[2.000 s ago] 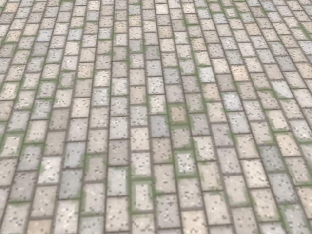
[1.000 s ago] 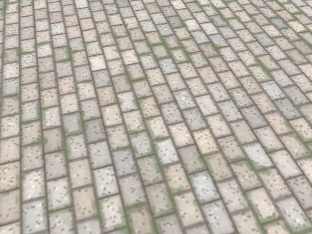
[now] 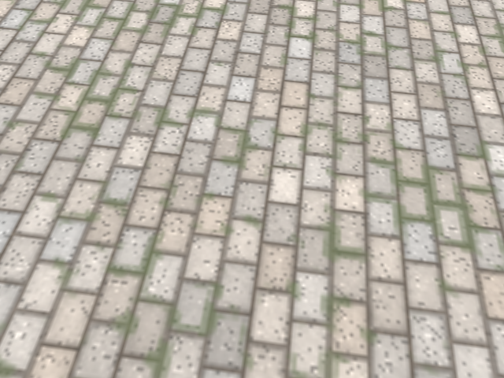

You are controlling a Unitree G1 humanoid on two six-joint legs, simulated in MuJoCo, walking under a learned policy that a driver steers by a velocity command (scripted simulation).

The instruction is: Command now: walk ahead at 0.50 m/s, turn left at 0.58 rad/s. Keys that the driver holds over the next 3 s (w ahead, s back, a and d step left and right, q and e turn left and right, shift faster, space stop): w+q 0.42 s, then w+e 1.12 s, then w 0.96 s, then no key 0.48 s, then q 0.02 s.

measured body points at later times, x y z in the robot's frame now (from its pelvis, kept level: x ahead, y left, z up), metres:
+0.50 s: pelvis +0.28 -0.05 +0.00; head +0.30 -0.05 +0.45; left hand +0.26 +0.24 -0.11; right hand +0.50 -0.27 -0.10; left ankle +0.28 +0.11 -0.67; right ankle +0.30 -0.15 -0.74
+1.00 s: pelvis +0.51 +0.07 +0.00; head +0.53 +0.07 +0.45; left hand +0.62 +0.36 -0.11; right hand +0.60 -0.21 -0.11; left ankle +0.46 +0.17 -0.74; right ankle +0.61 -0.08 -0.67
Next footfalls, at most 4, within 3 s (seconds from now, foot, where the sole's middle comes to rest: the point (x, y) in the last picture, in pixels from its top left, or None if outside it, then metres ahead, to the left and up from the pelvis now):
0.26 right None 0.34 -0.14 -0.78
0.74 left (179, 363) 0.50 0.18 -0.78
1.24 right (270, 260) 0.80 -0.07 -0.78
1.72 left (222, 180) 1.11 0.08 -0.78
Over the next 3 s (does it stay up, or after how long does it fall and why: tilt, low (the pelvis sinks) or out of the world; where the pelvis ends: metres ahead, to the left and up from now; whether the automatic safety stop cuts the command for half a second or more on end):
stays up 1.48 -0.18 -0.01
